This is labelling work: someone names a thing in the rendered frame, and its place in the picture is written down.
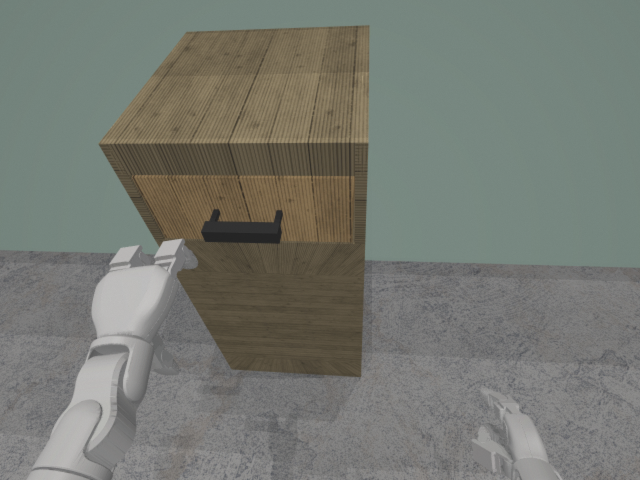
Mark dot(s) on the left robot hand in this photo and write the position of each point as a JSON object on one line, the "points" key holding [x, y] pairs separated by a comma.
{"points": [[136, 296]]}

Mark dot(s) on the cabinet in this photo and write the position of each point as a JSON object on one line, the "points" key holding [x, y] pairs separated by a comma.
{"points": [[262, 102]]}

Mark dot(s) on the right robot forearm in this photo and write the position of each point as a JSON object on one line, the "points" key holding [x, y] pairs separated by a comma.
{"points": [[533, 469]]}

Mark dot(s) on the right robot hand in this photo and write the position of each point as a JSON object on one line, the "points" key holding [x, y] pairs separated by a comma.
{"points": [[498, 449]]}

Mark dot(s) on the drawer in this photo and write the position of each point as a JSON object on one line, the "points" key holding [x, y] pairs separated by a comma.
{"points": [[315, 208]]}

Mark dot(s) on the left robot forearm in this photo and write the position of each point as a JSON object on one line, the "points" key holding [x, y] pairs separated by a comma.
{"points": [[99, 425]]}

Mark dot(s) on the handle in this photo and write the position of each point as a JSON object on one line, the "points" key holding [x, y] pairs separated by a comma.
{"points": [[242, 232]]}

